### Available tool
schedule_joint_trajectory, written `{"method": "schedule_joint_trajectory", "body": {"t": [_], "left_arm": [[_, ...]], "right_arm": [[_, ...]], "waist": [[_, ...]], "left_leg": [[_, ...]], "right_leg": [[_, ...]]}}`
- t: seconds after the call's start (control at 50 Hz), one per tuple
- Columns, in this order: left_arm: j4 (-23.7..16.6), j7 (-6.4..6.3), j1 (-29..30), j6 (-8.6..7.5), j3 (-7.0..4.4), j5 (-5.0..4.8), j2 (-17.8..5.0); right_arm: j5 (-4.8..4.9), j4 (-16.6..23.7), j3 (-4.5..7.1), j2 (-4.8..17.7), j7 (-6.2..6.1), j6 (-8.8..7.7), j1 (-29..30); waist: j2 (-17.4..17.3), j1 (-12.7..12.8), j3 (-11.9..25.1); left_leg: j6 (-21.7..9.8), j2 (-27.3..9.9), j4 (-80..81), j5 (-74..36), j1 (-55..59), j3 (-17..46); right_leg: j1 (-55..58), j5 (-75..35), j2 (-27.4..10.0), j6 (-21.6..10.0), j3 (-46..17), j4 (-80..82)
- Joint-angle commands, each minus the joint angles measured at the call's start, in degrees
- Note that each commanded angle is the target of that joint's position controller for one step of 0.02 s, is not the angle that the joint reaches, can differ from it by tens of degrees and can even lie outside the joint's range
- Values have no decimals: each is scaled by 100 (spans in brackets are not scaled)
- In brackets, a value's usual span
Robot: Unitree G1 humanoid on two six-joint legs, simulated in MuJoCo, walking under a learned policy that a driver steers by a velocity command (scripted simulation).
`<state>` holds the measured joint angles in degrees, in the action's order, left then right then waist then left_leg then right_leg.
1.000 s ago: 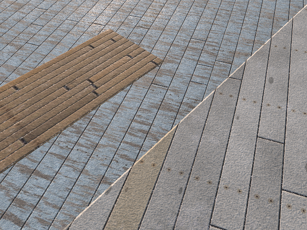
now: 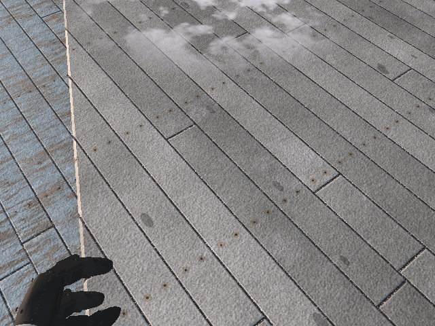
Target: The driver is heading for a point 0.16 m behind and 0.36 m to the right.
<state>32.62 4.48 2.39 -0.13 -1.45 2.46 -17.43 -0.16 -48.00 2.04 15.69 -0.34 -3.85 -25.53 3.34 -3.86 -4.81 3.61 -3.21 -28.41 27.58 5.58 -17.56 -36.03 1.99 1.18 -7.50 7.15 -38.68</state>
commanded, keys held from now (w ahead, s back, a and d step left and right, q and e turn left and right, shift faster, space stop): e+shift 0.10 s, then shift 0.50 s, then e+shift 0.40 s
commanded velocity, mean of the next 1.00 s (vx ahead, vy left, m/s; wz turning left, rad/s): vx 0.08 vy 0.00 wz -0.54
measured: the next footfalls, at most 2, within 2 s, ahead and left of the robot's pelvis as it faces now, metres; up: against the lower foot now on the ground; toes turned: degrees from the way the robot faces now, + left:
right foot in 0.02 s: +0.22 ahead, -0.03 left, +0.00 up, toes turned -3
left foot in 0.62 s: +0.25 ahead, +0.14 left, +0.00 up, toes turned -21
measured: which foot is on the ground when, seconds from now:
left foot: down 0.00-0.02, up 0.04-0.60, down 0.62-1.00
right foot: up 0.00-0.00, down 0.02-0.62, up 0.64-1.00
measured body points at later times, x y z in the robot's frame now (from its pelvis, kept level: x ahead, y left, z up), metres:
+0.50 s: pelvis +0.15 +0.03 +0.03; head +0.17 +0.01 +0.48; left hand +0.32 +0.27 -0.08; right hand +0.22 -0.26 -0.09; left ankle +0.23 +0.16 -0.67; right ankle +0.18 -0.02 -0.71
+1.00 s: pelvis +0.16 +0.05 +0.02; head +0.19 +0.02 +0.47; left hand +0.43 +0.20 -0.08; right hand +0.14 -0.26 -0.08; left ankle +0.21 +0.15 -0.71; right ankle +0.10 -0.04 -0.69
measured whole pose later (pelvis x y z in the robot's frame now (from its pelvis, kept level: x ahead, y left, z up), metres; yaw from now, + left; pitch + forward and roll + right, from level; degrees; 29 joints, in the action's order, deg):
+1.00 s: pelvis +0.16 +0.05 +0.02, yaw -34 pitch +0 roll +1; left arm 38.5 2.8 -11.1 4.8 -4.0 0.4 -16.6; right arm -2.1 -37.4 2.7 15.4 -1.1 1.7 -9.5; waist -0.3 -0.2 -4.5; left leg -0.1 -4.3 -29.9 17.5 -12.0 -12.2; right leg -21.1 25.3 -1.2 1.2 2.2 -45.0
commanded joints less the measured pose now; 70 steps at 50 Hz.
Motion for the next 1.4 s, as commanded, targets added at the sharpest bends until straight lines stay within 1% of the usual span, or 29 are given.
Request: {"method": "schedule_joint_trajectory", "body": {"t": [0.02,0.04,0.06,0.08,0.12,0.14,0.18,0.24,0.3,0.4,0.52,0.58,0.6,0.62,0.64,0.66,0.7,0.76,0.82,0.96,1.02,1.04,1.06,1.08,1.1,1.14,1.18,1.24,1.4], "left_arm": [[530,-321,-2518,-60,-464,59,-885],[381,-416,-2158,-34,-596,-71,-1527],[25,-359,-2258,28,-728,-206,-1796],[-131,-432,-1910,116,-714,-247,-1565],[54,-515,-1520,139,-550,-304,-947],[126,-553,-1443,109,-477,-351,-728],[289,-560,-1606,0,-399,-290,-572],[419,-584,-1753,-65,-426,-155,-711],[466,-586,-1814,27,-388,-155,-632],[528,-581,-1974,137,-327,-112,-474],[627,-596,-1919,161,-273,-41,-434],[699,-638,-1712,180,-206,-146,-333],[725,-664,-1756,152,-160,-193,-231],[694,-657,-1983,105,-138,-227,-94],[619,-664,-1923,97,-229,-293,-323],[642,-672,-1744,114,-351,-152,-684],[684,-631,-1726,181,-451,-145,-700],[721,-431,-1809,347,-444,-179,-528],[521,-305,-1389,410,-403,-193,-385],[93,-150,-1156,415,-328,-216,-271],[23,-177,-1398,352,-372,-173,-303],[115,-247,-1732,276,-401,-112,-360],[96,-349,-1995,181,-551,-38,-995],[37,-407,-2254,162,-755,-181,-1700],[39,-435,-2353,169,-734,-237,-1382],[-44,-544,-1639,244,-571,-184,-928],[-159,-557,-1278,248,-511,-216,-772],[-100,-510,-1560,188,-541,-191,-840],[-74,-475,-1743,218,-629,-121,-1005]], "right_arm": [[73,699,326,1151,19,54,702],[-81,880,189,436,70,135,169],[-122,1240,221,751,-4,249,-179],[-187,1214,182,850,-49,257,145],[-244,1206,161,785,-72,296,724],[-265,1167,157,755,-104,389,686],[-270,1103,161,699,-133,580,583],[-188,1158,100,438,-130,600,913],[-160,1225,102,404,-119,688,1263],[-119,1239,142,493,-126,773,1640],[-1,1188,89,388,-148,671,1643],[19,1013,47,271,-196,577,1195],[-39,994,31,292,-225,510,1152],[-145,1124,82,650,-279,452,1311],[-175,1142,223,1217,-249,473,1455],[-115,1090,264,1106,-240,478,1245],[-63,1178,152,721,-240,494,1550],[-153,1312,123,591,-262,535,1732],[-174,1327,168,596,-258,540,1452],[-221,1359,344,900,-86,501,1482],[-87,1368,392,968,-19,510,1592],[-47,1312,393,929,3,526,1518],[-83,1409,347,714,28,562,1341],[-165,1958,225,417,-16,648,1913],[-182,1850,250,623,-63,685,2064],[-50,1707,245,605,-77,607,2002],[-156,1582,282,695,-59,595,1825],[-163,1543,237,578,-53,670,1776],[-72,1653,148,580,-111,602,2131]], "waist": [[-280,1411,1343],[806,723,1301],[523,808,2999],[-269,730,2858],[-780,404,1581],[-737,241,1199],[-606,182,1203],[-621,282,1436],[-277,416,1334],[133,632,848],[261,633,637],[133,331,678],[-24,312,747],[-738,474,828],[-1602,488,582],[-1355,221,642],[-665,475,575],[-962,518,600],[-1105,233,556],[-1388,171,786],[-1238,398,865],[-765,619,969],[750,686,882],[1641,781,891],[722,977,1029],[357,596,459],[370,424,639],[80,457,845],[332,635,806]], "left_leg": [[-204,-712,-3502,-3776,-1987,418],[0,106,-5561,1034,-3497,401],[249,522,-6690,1101,-4466,1665],[169,175,-6386,449,-4696,2129],[141,-92,-5360,-23,-4456,2143],[120,-196,-4916,-197,-4069,2106],[155,-259,-4451,-191,-3425,2061],[58,-224,-3801,-629,-3359,1994],[-51,-110,-3310,-1113,-3515,2003],[-96,37,-2550,-1123,-3722,2114],[-298,400,-1259,-400,-2853,1970],[-462,463,491,-1136,-1850,1905],[-520,193,1069,-1791,-1248,2206],[-746,-700,1197,-2123,-772,3066],[-1513,-1615,1158,-3715,-996,3931],[-2041,-1952,1141,-4458,-1132,3953],[-1867,-1491,1063,-4395,-1340,3123],[-1520,-988,922,-4214,-1171,2236],[-1557,-1130,903,-4066,-800,2042],[-1399,-1407,453,-4461,-1061,1306],[-1056,-1497,-230,-3978,-1382,1001],[-722,-1327,-929,-3209,-1881,769],[-281,-735,-2402,-1022,-3116,428],[47,259,-3282,1195,-4434,1120],[76,47,-3865,981,-4567,1776],[47,-107,-3627,-99,-4512,1960],[67,28,-3563,-596,-4138,1874],[58,196,-3301,-657,-4055,1925],[-157,610,-2008,-560,-3740,2232]], "right_leg": [[3769,-463,333,-413,-520,780],[4559,-4839,-1010,-708,-2208,117],[5932,-5664,-1971,-1956,-4448,634],[5526,-4090,-1864,-1822,-4505,1217],[3917,-2583,-1236,-1394,-3659,1697],[3169,-2504,-1029,-1108,-3239,1875],[2458,-3554,-946,-939,-2978,1761],[2360,-3675,-760,-595,-2682,1672],[2369,-2314,-596,-226,-2711,1895],[2576,-102,-654,-214,-3152,2259],[2555,-384,-672,-431,-3306,1989],[2424,-672,-513,-226,-3300,1652],[2111,-210,-390,26,-3246,1554],[1617,1025,-14,300,-2902,913],[922,2300,851,450,-1820,182],[874,3090,763,573,-1409,-1219],[753,2723,521,813,-1373,-2436],[513,2295,387,1056,-1136,-2827],[229,2238,118,1199,-867,-2369],[1387,2387,-151,849,-281,-665],[2074,1931,-44,627,-134,391],[2751,1219,2,484,-435,1091],[3417,103,-1038,155,-2350,2012],[3403,-1580,-2075,-869,-4252,1994],[3593,-1336,-1973,-1100,-3845,1910],[2972,-441,-1278,-761,-2998,1961],[2771,-905,-851,-565,-2670,1830],[2797,-1058,-789,-528,-2882,1719],[2761,-677,-627,-530,-3966,1536]]}}
Keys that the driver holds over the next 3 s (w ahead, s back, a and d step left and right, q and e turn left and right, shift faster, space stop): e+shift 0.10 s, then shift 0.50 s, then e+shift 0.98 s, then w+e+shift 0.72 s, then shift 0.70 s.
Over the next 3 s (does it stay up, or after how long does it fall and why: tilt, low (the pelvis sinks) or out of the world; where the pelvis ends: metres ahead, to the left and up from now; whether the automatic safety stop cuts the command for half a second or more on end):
stays up -0.05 -0.65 0.02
